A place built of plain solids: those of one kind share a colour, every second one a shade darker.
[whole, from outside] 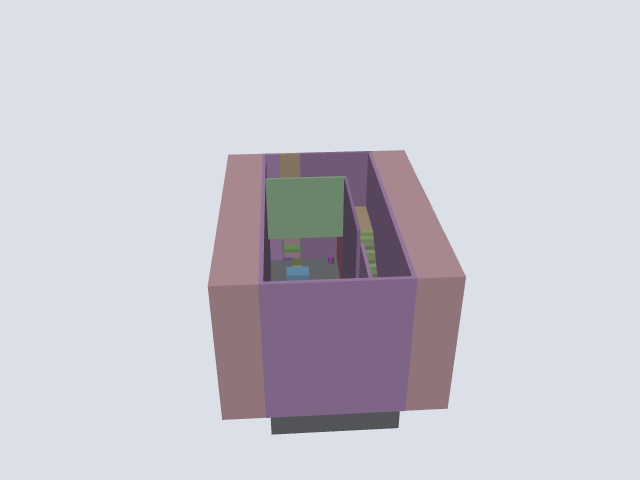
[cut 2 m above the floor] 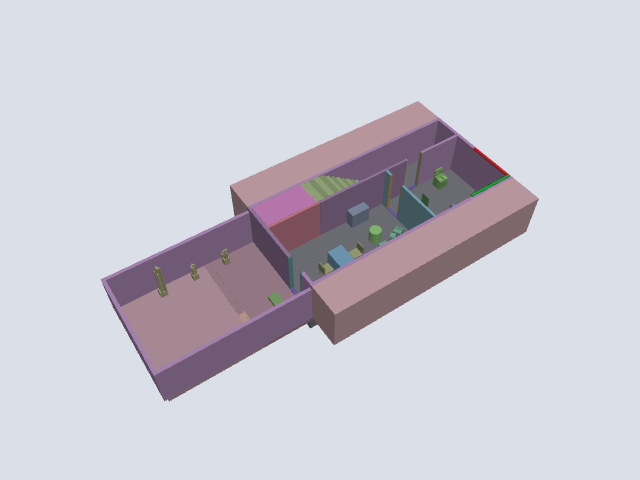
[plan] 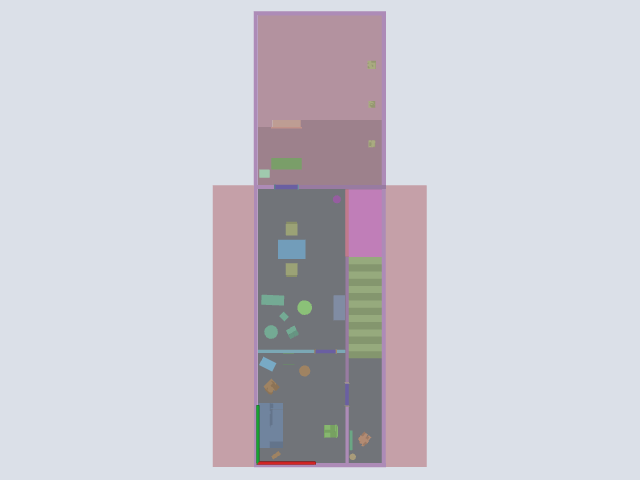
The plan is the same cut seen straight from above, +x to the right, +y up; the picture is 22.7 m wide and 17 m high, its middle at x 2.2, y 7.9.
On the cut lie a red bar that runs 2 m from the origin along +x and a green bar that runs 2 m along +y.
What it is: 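A terraced town house, two up and two down, 4.4 m between the party walls, 9.7 m deep; a hall 1.17 m wide; a stair of 15 risers of 180 mm on goings of 257 mm, 1.17 m wide, straight between the party wall and the hall's partition, arriving straight on the upper floor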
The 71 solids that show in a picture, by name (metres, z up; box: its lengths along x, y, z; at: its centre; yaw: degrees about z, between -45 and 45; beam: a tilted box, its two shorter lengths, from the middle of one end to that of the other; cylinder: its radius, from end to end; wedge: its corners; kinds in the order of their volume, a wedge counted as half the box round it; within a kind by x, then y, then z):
{
 "neighbour_1": {"box": [1.46, 9.98, 5.35], "at": [-0.87, 4.85, 2.62]},
 "neighbour_2": {"box": [1.46, 9.98, 5.35], "at": [5.26, 4.85, 2.62]},
 "wall_1": {"box": [0.15, 10.0, 5.35], "at": [-0.07, 4.85, 2.62]},
 "wall_2": {"box": [0.15, 6.3, 1.85], "at": [-0.07, 12.85, 0.88]},
 "wall_3": {"box": [0.73, 0.15, 5.35], "at": [0.21, 9.78, 2.62]},
 "wall_4": {"box": [4.69, 0.15, 5.35], "at": [2.19, -0.07, 2.62]},
 "wall_5": {"box": [4.69, 0.15, 1.85], "at": [2.19, 15.93, 0.88]},
 "wall_6": {"box": [3.09, 0.15, 5.35], "at": [2.99, 9.78, 2.62]},
 "wall_7": {"box": [0.12, 2.0, 5.35], "at": [3.16, 1.0, 2.62]},
 "wall_8": {"box": [0.12, 4.45, 5.35], "at": [3.16, 5.08, 2.62]},
 "wall_9": {"box": [0.15, 10.0, 5.35], "at": [4.46, 4.85, 2.62]},
 "wall_10": {"box": [0.15, 6.3, 1.85], "at": [4.46, 12.85, 0.88]},
 "ground_1": {"box": [0.51, 0.25, 0.5], "at": [0.26, 12.03, -0.25]},
 "ground_2": {"box": [4.39, 2.06, 0.5], "at": [2.19, 10.87, -0.25]},
 "ground_3": {"box": [4.39, 3.7, 0.5], "at": [2.19, 14.0, -0.25]},
 "ground_4": {"box": [2.87, 0.25, 0.5], "at": [2.95, 12.03, -0.25]},
 "under_landing_1": {"box": [1.17, 2.4, 2.74], "at": [3.8, 8.5, 1.32]},
 "tread_1": {"box": [1.17, 0.26, 0.23], "at": [3.8, 3.84, 0.06]},
 "tread_2": {"box": [1.17, 0.26, 0.41], "at": [3.8, 4.09, 0.15]},
 "tread_3": {"box": [1.17, 0.26, 0.59], "at": [3.8, 4.35, 0.24]},
 "tread_4": {"box": [1.17, 0.26, 0.77], "at": [3.8, 4.61, 0.33]},
 "tread_5": {"box": [1.17, 0.26, 0.95], "at": [3.8, 4.86, 0.42]},
 "tread_6": {"box": [1.17, 0.26, 1.13], "at": [3.8, 5.12, 0.51]},
 "tread_7": {"box": [1.17, 0.26, 1.31], "at": [3.8, 5.38, 0.6]},
 "tread_8": {"box": [1.17, 0.26, 1.49], "at": [3.8, 5.63, 0.69]},
 "tread_9": {"box": [1.17, 0.26, 1.67], "at": [3.8, 5.89, 0.78]},
 "tread_10": {"box": [1.17, 0.26, 1.85], "at": [3.8, 6.15, 0.87]},
 "tread_11": {"box": [1.17, 0.26, 2.03], "at": [3.8, 6.4, 0.96]},
 "tread_12": {"box": [1.17, 0.26, 2.21], "at": [3.8, 6.66, 1.05]},
 "tread_13": {"box": [1.17, 0.26, 2.39], "at": [3.8, 6.92, 1.14]},
 "tread_14": {"box": [1.17, 0.26, 2.57], "at": [3.8, 7.17, 1.23]},
 "slotfit_sofa_1": {"box": [0.4, 1.59, 0.93], "at": [0.22, 1.33, 0.41]},
 "slotfit_sofa_2": {"box": [0.17, 0.57, 0.64], "at": [0.43, 1.05, 0.27]},
 "slotfit_sofa_3": {"box": [0.67, 0.15, 0.85], "at": [0.56, 0.64, 0.37]},
 "slotfit_sofa_4": {"box": [0.52, 1.15, 0.48], "at": [0.63, 1.34, 0.19]},
 "slotfit_sofa_5": {"box": [0.34, 0.17, 0.85], "at": [0.72, 2.02, 0.37]},
 "upper_floor_1": {"box": [4.41, 2.42, 0.1], "at": [2.19, 8.51, 2.65]},
 "bedroom_front_wall_1": {"box": [3.16, 0.12, 2.7], "at": [1.58, 7.24, 3.95]},
 "partition_low_beyond_1": {"box": [0.12, 2.4, 2.65], "at": [3.16, 8.5, 1.27]},
 "kitchen_wall_1": {"box": [2.0, 0.12, 2.65], "at": [1.0, 3.95, 1.27]},
 "kitchen_wall_2": {"box": [0.3, 0.12, 2.65], "at": [2.95, 3.95, 1.27]},
 "kitchen_table_1": {"box": [0.98, 0.69, 0.8], "at": [1.2, 7.57, 0.35]},
 "tread_head_1": {"box": [1.17, 0.12, 2.75], "at": [3.8, 7.36, 1.32]},
 "back_wall_over_door_1": {"box": [0.89, 0.15, 2.74], "at": [1.01, 9.78, 3.93]},
 "clutter_kitchen_1": {"cylinder": 0.24, "from": [0.47, 4.64, -0.05], "to": [0.47, 4.64, 0.55]},
 "clutter_kitchen_2": {"box": [0.81, 0.36, 0.73], "at": [0.53, 5.77, 0.31], "yaw": -2.3},
 "clutter_kitchen_3": {"box": [0.23, 0.26, 0.8], "at": [0.92, 5.19, 0.35], "yaw": 44.5},
 "slotfit_kitchen_wall_table_1": {"box": [0.41, 0.89, 0.81], "at": [2.88, 5.5, 0.35]},
 "own_basket_passage_1": {"cylinder": 0.26, "from": [1.66, 5.5, -0.05], "to": [1.66, 5.5, 0.58]},
 "slotfit_chair_1": {"box": [0.2, 0.17, 0.56], "at": [2.47, 1.27, 0.23]},
 "slotfit_chair_2": {"box": [0.37, 0.42, 0.51], "at": [2.53, 1.12, 0.2]},
 "own_plant_yard_1": {"box": [0.07, 0.07, 1.72], "at": [3.93, 14.02, 0.81]},
 "own_plant_yard_2": {"box": [0.1, 0.25, 0.39], "at": [3.97, 11.31, 0.14]},
 "own_plant_yard_3": {"box": [0.25, 0.23, 1.41], "at": [4.04, 14.07, 0.65]},
 "yard_step_1": {"box": [1.09, 0.41, 0.2], "at": [1.01, 10.6, 0.05]},
 "box_cardboard_1": {"box": [0.52, 0.34, 0.43], "at": [0.35, 3.5, 0.17], "yaw": -27.3},
 "own_bin_1": {"box": [0.37, 0.3, 0.67], "at": [0.23, 10.25, 0.29]},
 "yard_feature_fill_1": {"box": [1.0, 0.25, 0.3], "at": [1.01, 12.03, -0.15]},
 "clutter_front_1": {"cylinder": 0.2, "from": [1.66, 3.26, -0.05], "to": [1.66, 3.26, 0.33]},
 "radiator_1": {"box": [0.1, 0.7, 0.6], "at": [3.3, 0.8, 0.42]},
 "side_chair_1": {"box": [0.38, 0.08, 0.38], "at": [1.2, 6.63, 0.65]},
 "side_chair_2": {"box": [0.42, 0.42, 0.04], "at": [1.2, 6.87, 0.43]},
 "side_chair_3": {"box": [0.42, 0.42, 0.04], "at": [1.2, 8.27, 0.43]},
 "side_chair_4": {"box": [0.38, 0.08, 0.38], "at": [1.2, 8.51, 0.65]},
 "threshold_1": {"box": [0.87, 0.16, 0.08], "at": [1.01, 9.78, -0.01]},
 "threshold_2": {"box": [0.8, 0.13, 0.07], "at": [2.4, 3.95, -0.01]},
 "threshold_3": {"box": [0.13, 0.86, 0.07], "at": [3.16, 2.43, -0.01]},
 "own_bin_waste_kitchen_1": {"cylinder": 0.14, "from": [2.8, 9.34, -0.05], "to": [2.8, 9.34, 0.33]},
 "doorframe_back_1": {"box": [0.038, 0.19, 2.15], "at": [1.43, 9.78, 1.02]},
 "doorframe_kitchen_1": {"box": [0.04, 0.16, 2.15], "at": [2.78, 3.95, 1.02]},
 "doorframe_front_room_1": {"box": [0.16, 0.039, 2.15], "at": [3.16, 2.02, 1.02]}
}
